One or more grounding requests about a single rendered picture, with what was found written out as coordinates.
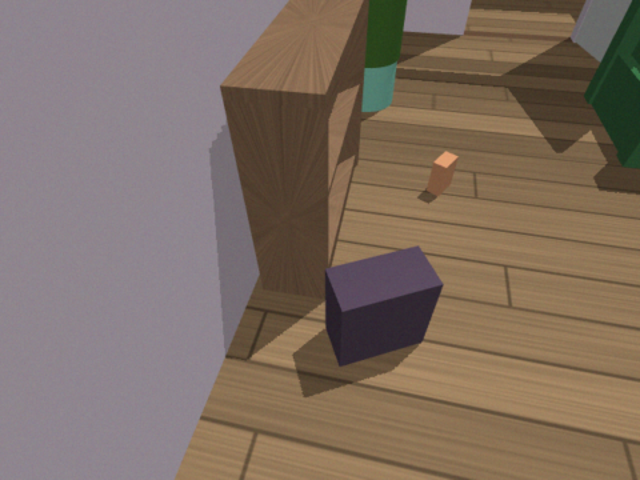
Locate bookshelf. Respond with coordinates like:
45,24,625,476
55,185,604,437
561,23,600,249
220,0,369,299

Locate potted plant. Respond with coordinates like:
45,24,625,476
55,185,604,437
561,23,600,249
362,0,407,112

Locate armchair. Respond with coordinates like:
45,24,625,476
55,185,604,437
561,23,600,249
584,0,640,169

